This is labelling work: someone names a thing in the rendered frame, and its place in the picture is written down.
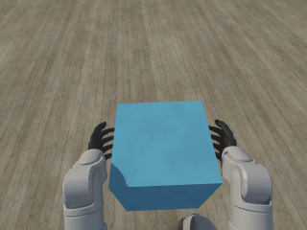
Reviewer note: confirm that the robot left hand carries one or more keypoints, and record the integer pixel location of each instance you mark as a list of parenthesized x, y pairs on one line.
[(97, 141)]

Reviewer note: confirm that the robot right shin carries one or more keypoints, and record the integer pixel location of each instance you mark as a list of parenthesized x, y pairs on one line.
[(194, 213)]

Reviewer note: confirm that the robot right thigh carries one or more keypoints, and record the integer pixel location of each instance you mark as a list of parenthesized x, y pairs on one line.
[(197, 222)]

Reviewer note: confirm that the right robot forearm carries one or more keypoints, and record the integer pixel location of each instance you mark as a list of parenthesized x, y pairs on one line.
[(250, 191)]

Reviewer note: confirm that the robot right hand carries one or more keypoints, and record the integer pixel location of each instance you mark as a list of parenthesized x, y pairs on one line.
[(226, 139)]

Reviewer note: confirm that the left robot forearm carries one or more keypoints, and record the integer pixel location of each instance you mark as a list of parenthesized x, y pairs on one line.
[(82, 192)]

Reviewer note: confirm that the carton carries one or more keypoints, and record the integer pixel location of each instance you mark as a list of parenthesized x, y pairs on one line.
[(163, 156)]

